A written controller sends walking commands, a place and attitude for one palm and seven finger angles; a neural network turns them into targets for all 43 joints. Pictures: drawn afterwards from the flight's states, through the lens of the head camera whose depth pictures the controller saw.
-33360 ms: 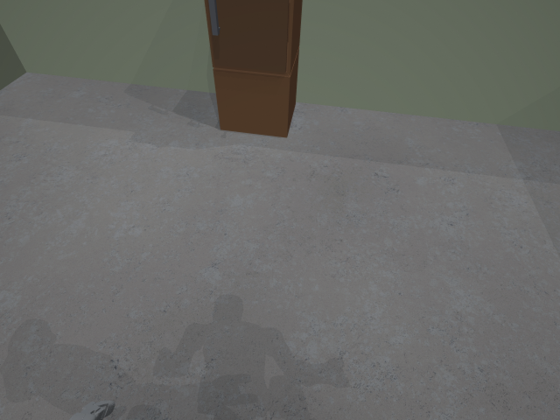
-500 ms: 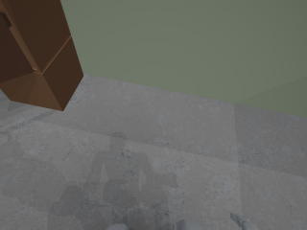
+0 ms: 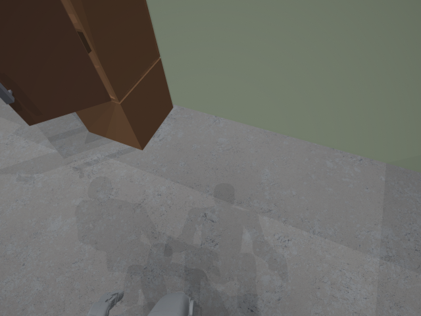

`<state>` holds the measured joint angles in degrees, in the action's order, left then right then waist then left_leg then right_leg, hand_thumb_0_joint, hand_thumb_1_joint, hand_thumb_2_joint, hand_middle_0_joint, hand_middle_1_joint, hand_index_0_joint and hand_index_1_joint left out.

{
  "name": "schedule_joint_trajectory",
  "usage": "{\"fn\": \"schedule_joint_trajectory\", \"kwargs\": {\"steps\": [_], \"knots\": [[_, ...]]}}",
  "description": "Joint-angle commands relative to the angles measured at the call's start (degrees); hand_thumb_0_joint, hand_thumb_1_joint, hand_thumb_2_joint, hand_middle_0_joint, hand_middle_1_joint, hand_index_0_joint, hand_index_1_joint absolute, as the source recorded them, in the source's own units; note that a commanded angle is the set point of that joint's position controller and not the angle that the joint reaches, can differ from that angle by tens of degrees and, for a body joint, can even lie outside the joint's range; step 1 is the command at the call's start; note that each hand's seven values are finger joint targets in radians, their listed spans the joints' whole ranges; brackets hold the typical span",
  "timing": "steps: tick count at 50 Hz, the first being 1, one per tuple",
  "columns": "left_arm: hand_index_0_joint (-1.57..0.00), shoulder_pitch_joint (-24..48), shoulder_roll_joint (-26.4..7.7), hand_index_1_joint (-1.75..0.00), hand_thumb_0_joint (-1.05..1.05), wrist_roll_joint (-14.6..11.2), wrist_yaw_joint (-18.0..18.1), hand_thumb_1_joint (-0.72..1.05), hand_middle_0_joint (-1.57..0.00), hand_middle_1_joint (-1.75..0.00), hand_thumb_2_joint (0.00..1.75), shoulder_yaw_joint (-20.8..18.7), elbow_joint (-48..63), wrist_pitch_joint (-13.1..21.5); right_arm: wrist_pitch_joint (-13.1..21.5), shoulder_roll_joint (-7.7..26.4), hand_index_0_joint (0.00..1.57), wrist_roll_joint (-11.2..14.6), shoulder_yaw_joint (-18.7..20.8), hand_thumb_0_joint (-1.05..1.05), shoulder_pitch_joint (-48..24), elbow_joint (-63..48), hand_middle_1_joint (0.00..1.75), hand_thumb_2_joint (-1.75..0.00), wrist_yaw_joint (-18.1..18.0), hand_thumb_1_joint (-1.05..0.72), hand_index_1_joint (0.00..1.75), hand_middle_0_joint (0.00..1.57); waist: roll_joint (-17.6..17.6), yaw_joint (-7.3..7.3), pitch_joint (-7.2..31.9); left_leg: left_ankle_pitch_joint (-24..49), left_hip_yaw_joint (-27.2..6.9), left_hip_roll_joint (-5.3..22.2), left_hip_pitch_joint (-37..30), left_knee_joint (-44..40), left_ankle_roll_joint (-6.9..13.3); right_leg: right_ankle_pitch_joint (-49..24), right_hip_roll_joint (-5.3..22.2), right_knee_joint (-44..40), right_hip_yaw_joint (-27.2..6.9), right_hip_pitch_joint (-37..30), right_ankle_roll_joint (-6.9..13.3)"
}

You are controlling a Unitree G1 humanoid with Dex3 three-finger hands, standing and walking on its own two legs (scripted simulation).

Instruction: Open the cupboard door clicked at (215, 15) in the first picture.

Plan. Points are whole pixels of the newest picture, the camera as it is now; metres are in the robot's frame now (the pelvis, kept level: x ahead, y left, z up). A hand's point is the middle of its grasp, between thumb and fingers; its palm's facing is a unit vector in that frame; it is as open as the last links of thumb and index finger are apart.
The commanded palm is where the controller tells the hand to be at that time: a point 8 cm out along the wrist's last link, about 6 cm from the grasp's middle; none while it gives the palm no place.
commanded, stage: turn to face it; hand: left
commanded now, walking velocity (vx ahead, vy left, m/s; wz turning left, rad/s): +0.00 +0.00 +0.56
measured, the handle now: out of the picture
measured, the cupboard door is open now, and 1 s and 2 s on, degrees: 46 46 46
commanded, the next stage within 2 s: take the last steps up to it in 0.44 s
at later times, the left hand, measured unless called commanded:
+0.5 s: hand out of the picture +0.03 +0.24 -0.17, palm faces +0.28 -0.93 -0.24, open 7.4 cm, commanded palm none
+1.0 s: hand out of the picture +0.00 +0.17 -0.16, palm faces +0.46 -0.86 -0.21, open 7.4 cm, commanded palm none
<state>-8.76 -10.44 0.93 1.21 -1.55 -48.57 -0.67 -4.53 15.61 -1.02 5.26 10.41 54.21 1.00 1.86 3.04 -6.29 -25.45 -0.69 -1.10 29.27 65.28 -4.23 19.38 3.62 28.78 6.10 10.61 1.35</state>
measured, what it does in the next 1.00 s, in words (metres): walks ahead, turning left: left foot, then right foot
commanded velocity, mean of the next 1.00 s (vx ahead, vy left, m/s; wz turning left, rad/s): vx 0.14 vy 0.07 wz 0.29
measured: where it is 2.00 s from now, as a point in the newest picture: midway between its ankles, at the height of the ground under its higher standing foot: (167, 259)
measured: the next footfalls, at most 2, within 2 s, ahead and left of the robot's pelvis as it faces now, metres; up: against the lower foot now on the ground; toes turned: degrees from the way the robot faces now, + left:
left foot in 0.28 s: +0.05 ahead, +0.12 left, +0.00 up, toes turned +14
right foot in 0.68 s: +0.10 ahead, -0.12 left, +0.00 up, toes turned +13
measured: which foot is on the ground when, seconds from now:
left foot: up 0.00-0.26, down 0.28-0.68, up 0.70-1.00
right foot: down 0.00-0.28, up 0.30-0.66, down 0.68-1.00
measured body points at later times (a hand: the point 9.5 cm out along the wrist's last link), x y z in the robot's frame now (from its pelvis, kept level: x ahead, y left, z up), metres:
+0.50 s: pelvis +0.02 +0.02 +0.00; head +0.07 +0.05 +0.44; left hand +0.01 +0.29 -0.16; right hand +0.20 -0.19 -0.13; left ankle +0.01 +0.11 -0.74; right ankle +0.04 -0.15 -0.67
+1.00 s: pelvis +0.11 +0.02 +0.00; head +0.15 +0.03 +0.45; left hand -0.02 +0.21 -0.14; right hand +0.28 -0.18 -0.15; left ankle +0.11 +0.20 -0.68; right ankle +0.07 -0.13 -0.74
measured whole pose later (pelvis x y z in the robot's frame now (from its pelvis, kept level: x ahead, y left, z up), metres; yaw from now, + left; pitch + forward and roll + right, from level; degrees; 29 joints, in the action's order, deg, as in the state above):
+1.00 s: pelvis +0.11 +0.02 +0.00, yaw +24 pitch +1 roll +3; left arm -22.6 -8.4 1.9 0.2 -2.2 -59.8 3.4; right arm -2.9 14.2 -1.2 3.8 10.1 57.2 2.8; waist -0.8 -1.5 -4.2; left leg -13.8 3.3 3.1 32.2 50.9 -2.8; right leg 18.9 8.0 18.9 10.3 -0.2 -3.1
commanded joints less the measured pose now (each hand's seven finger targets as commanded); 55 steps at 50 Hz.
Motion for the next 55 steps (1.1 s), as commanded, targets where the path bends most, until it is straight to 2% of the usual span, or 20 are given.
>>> {"fn": "schedule_joint_trajectory", "kwargs": {"steps": [1, 8, 12, 13, 14, 15, 17, 21, 27, 31, 32, 33, 34, 35, 37, 40, 44, 51, 54, 55], "knots": [[-0.2, -6.0, -11.14, -0.3, 0.0, -0.23, 1.0, 0.9, -0.2, -0.3, 0.9, -3.2, 2.19, 1.46, 1.03, 2.29, 0.2, 0.28, -0.32, 0.0, -5.45, -5.54, 0.3, -0.9, 0.45, -0.9, 0.3, 0.2, -12.24, -4.09, 7.41, 1.58, 2.29, 2.03, 5.58, -4.59, -0.58, -47.52, 13.93, -5.64, -3.66, -13.57, 3.91], [-0.2, -8.54, -13.09, -0.3, 0.0, 0.52, 0.76, 0.9, -0.2, -0.3, 0.9, -4.02, 0.29, 1.44, 1.88, 1.29, 0.2, 0.4, -1.44, 0.0, -8.68, -6.83, 0.3, -0.9, 0.6, -0.9, 0.3, 0.2, -13.73, -5.07, 7.55, 1.5, 6.41, 1.18, -2.81, -21.56, 1.69, -50.1, 16.44, -2.06, -1.2, -12.73, 4.78], [-0.2, -5.99, -13.56, -0.3, 0.0, -0.17, 0.13, 0.9, -0.2, -0.3, 0.9, -3.94, -0.04, 1.44, 2.79, 4.04, 0.2, -0.17, -0.79, 0.0, 0.25, -4.65, 0.3, -0.9, 0.09, -0.9, 0.3, 0.2, -9.15, 0.61, 11.57, 17.55, 6.5, 0.52, -23.25, -37.38, 4.63, -43.35, 14.05, 12.48, 2.86, -1.5, 0.14], [-0.2, -5.34, -10.96, -0.3, 0.0, -0.69, -0.18, 0.9, -0.2, -0.3, 0.9, -3.39, 1.49, 1.13, 3.38, 9.57, 0.2, -0.74, 0.57, 0.0, 4.74, -3.99, 0.3, -0.9, -0.28, -0.9, 0.3, 0.2, 3.86, 3.06, 15.06, 35.52, -8.67, 12.71, -33.99, -38.84, 10.6, -16.9, 7.83, 24.71, 5.57, 11.28, -3.65], [-0.2, -3.03, -7.53, -0.3, 0.0, -0.93, -0.1, 0.9, -0.2, -0.3, 0.9, -2.1, 3.64, 0.74, 3.37, 14.48, 0.2, -0.31, 1.44, 0.0, 7.95, -3.78, 0.3, -0.9, -0.9, -0.9, 0.3, 0.2, 15.12, 3.85, 16.32, 60.23, -25.07, 25.48, -35.15, -41.43, 19.56, 19.82, 1.9, 36.65, 1.03, 20.57, -5.66], [-0.2, -2.66, -9.78, -0.3, 0.0, -0.61, 0.46, 0.9, -0.2, -0.3, 0.9, -2.59, 3.6, -0.3, 2.97, 13.56, 0.2, 0.03, 0.91, 0.0, 6.98, -3.49, 0.3, -0.9, -1.33, -0.9, 0.3, 0.2, 6.06, 2.6, 16.46, 53.99, -20.7, 26.48, -32.11, -40.83, 21.5, 19.99, 3.1, 39.36, -6.35, 19.86, -4.52], [-0.2, -1.93, -8.83, -0.3, 0.0, -0.15, 0.26, 0.9, -0.2, -0.3, 0.9, -2.83, 1.92, -0.89, 3.44, 10.28, 0.2, -0.43, 0.01, 0.0, -0.03, -5.83, 0.3, -0.9, -2.31, -0.9, 0.3, 0.2, 7.95, -0.14, 10.47, 36.79, -17.22, 20.57, -23.02, -43.76, 18.41, 13.63, 3.78, 38.48, -6.42, 20.49, -5.05], [-0.2, -5.6, -8.14, -0.3, 0.0, 0.26, -0.7, 0.9, -0.2, -0.3, 0.9, -2.93, -1.08, -1.75, 4.02, 7.6, 0.2, -0.29, -1.37, 0.0, -3.02, -5.95, 0.3, -0.9, -2.55, -0.9, 0.3, 0.2, 5.98, -3.36, 7.6, 31.43, -10.39, 14.65, -17.6, -46.41, 14.27, 5.2, 1.75, 35.42, -5.74, 17.2, -5.12], [-0.2, -3.08, -6.73, -0.3, 0.0, 0.19, -0.86, 0.9, -0.2, -0.3, 0.9, -2.08, -0.6, -1.33, 3.81, 7.4, 0.2, -0.47, -1.04, 0.0, -0.8, -4.31, 0.3, -0.9, -2.18, -0.9, 0.3, 0.2, 7.8, -2.38, 8.02, 27.61, -9.56, 13.41, -17.14, -46.11, 13.8, 5.68, -0.46, 20.7, -3.18, 11.54, -5.17], [-0.2, -6.63, -6.51, -0.3, 0.0, 0.19, -1.56, 0.9, -0.2, -0.3, 0.9, -2.59, -1.66, 0.07, 3.64, 7.12, 0.2, -0.3, -0.69, 0.0, -1.04, -3.78, 0.3, -0.9, -1.86, -0.9, 0.3, 0.2, 7.72, -4.45, 8.69, 8.54, -11.12, 10.04, -11.72, -43.39, 11.89, 1.88, -3.38, 4.68, -0.58, 0.07, -4.48], [-0.2, -9.55, -8.09, -0.3, 0.0, 0.31, -1.62, 0.9, -0.2, -0.3, 0.9, -3.12, -2.68, 0.68, 3.71, 6.46, 0.2, 0.12, -0.58, 0.0, -1.9, -3.92, 0.3, -0.9, -1.63, -0.9, 0.3, 0.2, 4.84, -6.21, 8.32, 2.73, -9.51, 7.33, -6.05, -39.16, 9.99, -0.56, -2.38, -1.91, -1.66, -7.06, -4.05], [-0.2, -13.34, -11.57, -0.3, 0.0, 0.94, -1.25, 0.9, -0.2, -0.3, 0.9, -4.13, -3.52, 1.41, 3.82, 2.93, 0.2, 0.59, -0.97, 0.0, -2.1, -4.57, 0.3, -0.9, -1.31, -0.9, 0.3, 0.2, -6.32, -8.31, 7.92, -4.55, -3.79, 1.53, 4.6, -27.31, 6.87, 8.68, 7.31, -10.24, -12.65, -15.02, -1.32], [-0.2, -16.02, -17.04, -0.3, 0.0, 1.2, -0.79, 0.9, -0.2, -0.3, 0.9, -5.25, -3.54, 1.73, 4.13, 0.5, 0.2, 0.49, -1.56, 0.0, -4.71, -7.09, 0.3, -0.9, -0.87, -0.9, 0.3, 0.2, -21.51, -10.48, 5.41, -11.73, 1.26, -2.61, 14.12, -11.4, 3.9, 15.16, 23.61, -19.31, -34.23, -15.08, 5.08], [-0.2, -15.24, -16.6, -0.3, 0.0, 0.59, -0.4, 0.9, -0.2, -0.3, 0.9, -4.78, -3.05, 1.95, 3.83, 4.41, 0.2, -0.37, -0.88, 0.0, -7.19, -7.77, 0.3, -0.9, -0.35, -0.9, 0.3, 0.2, -15.05, -9.84, 1.56, -7.75, -3.86, 1.26, 14.86, -1.41, 4.16, 19.06, 26.79, -22.72, -35.89, -6.87, 8.36], [-0.2, -8.51, -12.0, -0.3, 0.0, 0.51, -0.15, 0.9, -0.2, -0.3, 0.9, -4.09, -2.4, 2.82, 3.39, 3.29, 0.2, -0.67, -0.09, 0.0, -4.04, -5.27, 0.3, -0.9, 0.38, -0.9, 0.3, 0.2, -13.62, -5.13, 0.06, 3.16, -4.22, 3.94, 12.63, 3.42, 3.59, 15.61, 20.83, -21.81, -27.17, -2.71, 5.45], [-0.2, -9.66, -8.05, -0.3, 0.0, 0.09, -0.43, 0.9, -0.2, -0.3, 0.9, -3.0, -4.03, 4.42, 3.34, 1.28, 0.2, -0.44, -0.81, 0.0, -2.96, -3.35, 0.3, -0.9, 1.19, -0.9, 0.3, 0.2, -12.89, -4.25, 0.44, 10.73, -1.46, 4.38, 11.61, 1.13, 1.69, -10.28, 15.51, -18.29, -10.56, -6.07, 2.86], [-0.2, -16.76, -8.93, -0.3, 0.0, 0.3, -0.17, 0.9, -0.2, -0.3, 0.9, -3.18, -7.97, 5.24, 3.48, -1.16, 0.2, 0.01, -1.64, 0.0, -5.89, -3.16, 0.3, -0.9, 1.72, -0.9, 0.3, 0.2, -9.94, -6.31, 2.97, 11.24, 2.59, 4.02, 12.23, -7.13, 1.02, -29.02, 15.87, -14.87, -4.41, -14.54, 3.02], [-0.2, -17.23, -10.08, -0.3, 0.0, 0.86, -0.16, 0.9, -0.2, -0.3, 0.9, -3.21, -11.04, 4.7, 4.58, -2.07, 0.2, 0.19, -2.88, 0.0, -10.26, -4.23, 0.3, -0.9, 2.53, -0.9, 0.3, 0.2, -14.27, -6.54, 0.82, 10.26, 7.44, 2.84, 2.52, -25.29, 3.35, -32.23, 16.94, -11.97, -0.02, -12.15, 2.38], [-0.2, -13.39, -11.31, -0.3, 0.0, 0.59, -0.34, 0.9, -0.2, -0.3, 0.9, -3.66, -10.47, 4.55, 5.67, 0.79, 0.2, -0.34, -2.08, 0.0, 4.18, -0.14, 0.3, -0.9, 1.37, -0.9, 0.3, 0.2, -11.3, 1.04, 7.18, 12.13, 10.93, -1.46, -20.86, -35.2, 5.67, -41.58, 14.67, 4.49, 4.5, -4.2, 0.38], [-0.2, -13.86, -9.35, -0.3, 0.0, 0.27, -0.89, 0.9, -0.2, -0.3, 0.9, -3.15, -9.71, 4.43, 5.98, 5.75, 0.2, -0.78, -0.96, 0.0, 13.13, 2.29, 0.3, -0.9, 0.54, -0.9, 0.3, 0.2, -2.19, 4.54, 13.82, 13.43, 6.52, 3.69, -35.32, -35.25, 7.58, -29.42, 11.67, 18.07, 6.0, 3.96, -1.07]]}}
